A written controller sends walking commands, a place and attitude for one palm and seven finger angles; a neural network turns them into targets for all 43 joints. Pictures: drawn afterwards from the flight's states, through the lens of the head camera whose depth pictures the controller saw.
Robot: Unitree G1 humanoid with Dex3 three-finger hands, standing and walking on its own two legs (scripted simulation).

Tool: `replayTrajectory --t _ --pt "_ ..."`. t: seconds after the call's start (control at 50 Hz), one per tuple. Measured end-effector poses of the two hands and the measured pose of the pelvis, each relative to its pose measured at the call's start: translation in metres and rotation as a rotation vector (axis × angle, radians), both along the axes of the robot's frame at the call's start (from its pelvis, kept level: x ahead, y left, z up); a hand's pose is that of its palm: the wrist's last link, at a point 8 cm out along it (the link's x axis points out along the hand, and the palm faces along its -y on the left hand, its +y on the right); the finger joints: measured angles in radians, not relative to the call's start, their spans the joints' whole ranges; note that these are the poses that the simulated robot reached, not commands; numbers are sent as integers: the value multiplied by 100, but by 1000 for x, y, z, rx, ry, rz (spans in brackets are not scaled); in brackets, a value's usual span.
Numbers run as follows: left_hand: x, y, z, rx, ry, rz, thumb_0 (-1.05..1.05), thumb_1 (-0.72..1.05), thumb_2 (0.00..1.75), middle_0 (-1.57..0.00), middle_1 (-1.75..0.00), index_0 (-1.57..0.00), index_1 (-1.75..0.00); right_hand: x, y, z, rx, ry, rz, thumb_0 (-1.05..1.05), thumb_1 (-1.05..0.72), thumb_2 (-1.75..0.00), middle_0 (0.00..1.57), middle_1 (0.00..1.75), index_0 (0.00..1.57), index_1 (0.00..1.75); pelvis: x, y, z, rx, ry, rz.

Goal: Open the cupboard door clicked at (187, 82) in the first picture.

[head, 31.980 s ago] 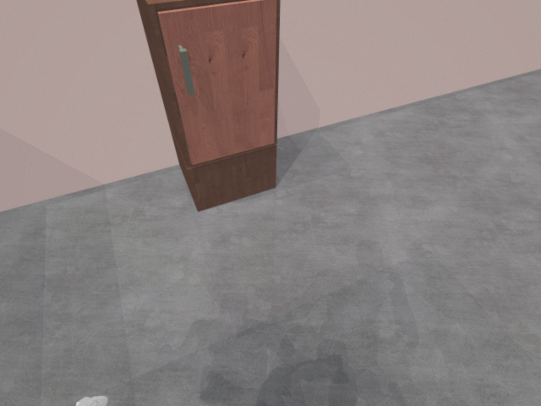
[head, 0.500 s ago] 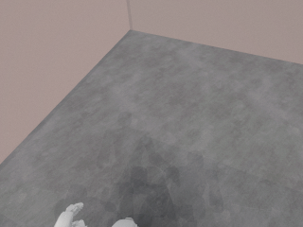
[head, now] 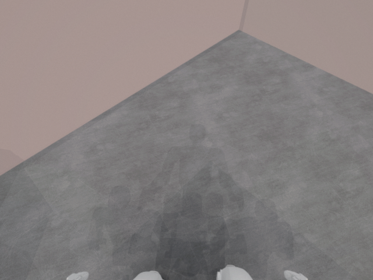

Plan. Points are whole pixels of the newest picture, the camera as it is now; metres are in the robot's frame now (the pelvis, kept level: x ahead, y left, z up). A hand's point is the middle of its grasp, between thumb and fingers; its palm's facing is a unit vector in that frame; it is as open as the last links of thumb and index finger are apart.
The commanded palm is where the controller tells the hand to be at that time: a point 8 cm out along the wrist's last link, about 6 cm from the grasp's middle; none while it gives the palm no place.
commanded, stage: turn to face it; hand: left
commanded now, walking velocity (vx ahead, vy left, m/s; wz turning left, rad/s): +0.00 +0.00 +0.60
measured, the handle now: out of the picture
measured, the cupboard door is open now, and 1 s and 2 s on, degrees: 42 42 42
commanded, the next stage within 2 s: none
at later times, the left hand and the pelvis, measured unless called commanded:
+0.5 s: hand out of the picture +0.00 +0.18 -0.18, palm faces +0.35 -0.91 -0.21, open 7.4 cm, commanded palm none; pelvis +0.00 -0.03 -0.01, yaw +20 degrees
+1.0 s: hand out of the picture -0.02 +0.14 -0.15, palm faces +0.58 -0.78 -0.24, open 7.4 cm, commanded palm none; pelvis +0.03 -0.07 +0.01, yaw +37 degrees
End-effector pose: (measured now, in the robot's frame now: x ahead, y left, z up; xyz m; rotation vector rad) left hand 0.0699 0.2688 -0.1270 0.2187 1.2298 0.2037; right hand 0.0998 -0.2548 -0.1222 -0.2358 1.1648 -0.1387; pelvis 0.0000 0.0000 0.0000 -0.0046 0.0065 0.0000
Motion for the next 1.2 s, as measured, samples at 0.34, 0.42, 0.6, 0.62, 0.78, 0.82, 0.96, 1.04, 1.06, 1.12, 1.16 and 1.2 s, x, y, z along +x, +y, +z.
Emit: replayTrajectory --t 0.34,0.42,0.6,0.62,0.78,0.82,0.96,1.04,1.06,1.12,1.16,1.2 --pt "-48 -61 7 -36 -42 187 0 90 90 -20 -30 -20 -30 49 -18 1 35 50 161 1 -91 -90 20 30 20 30 8 -41 8 40 1 235" --pt "-73 -55 -13 -75 -29 269 0 90 90 -20 -30 -20 -30 73 3 3 7 13 252 1 -91 -90 20 30 20 30 7 -32 -2 19 2 296" --pt "-99 -33 -9 -43 0 394 0 90 90 -20 -30 -20 -30 83 23 10 -22 11 370 0 -91 -90 20 30 21 30 4 -33 4 -9 12 395" --pt "-98 -32 -5 -34 -10 402 0 90 90 -20 -30 -20 -30 82 23 10 -19 22 378 0 -91 -90 20 30 21 30 5 -35 5 -13 13 405" --pt "-89 -45 13 52 -96 449 0 91 90 -20 -30 -20 -30 91 1 -13 13 92 422 0 -90 -90 20 30 21 30 17 -62 -1 -1 29 503" --pt "-93 -54 14 68 -100 464 0 90 90 -20 -30 -20 -30 99 -4 -19 16 101 437 0 -90 -90 20 30 21 30 18 -68 -3 3 21 526" --pt "-119 -92 13 8 -53 561 0 90 90 -20 -30 -20 -30 132 7 -5 8 99 518 1 -91 -90 20 30 20 30 25 -70 7 31 5 625" --pt "-141 -106 0 -42 -39 632 0 90 90 -20 -30 -20 -30 152 34 2 -3 68 607 1 -91 -90 20 30 20 30 25 -66 6 33 5 682" --pt "-148 -107 -5 -53 -34 653 0 90 90 -20 -30 -20 -30 158 43 3 -6 54 632 1 -91 -90 20 30 20 30 24 -63 4 31 4 697" --pt "-172 -107 -24 -80 -14 717 0 90 90 -20 -30 -20 -30 172 70 1 -16 -13 704 1 -91 -90 20 30 20 30 20 -54 -10 7 7 742" --pt "-184 -105 -28 -79 15 747 0 90 90 -20 -30 -20 -30 176 81 3 -20 -37 743 0 -91 -90 20 30 20 30 17 -55 -11 8 6 762" --pt "-191 -101 -25 -69 23 778 0 90 90 -20 -30 -20 -30 175 88 7 -26 -43 771 0 -91 -90 20 30 20 30 17 -56 -8 -1 6 785"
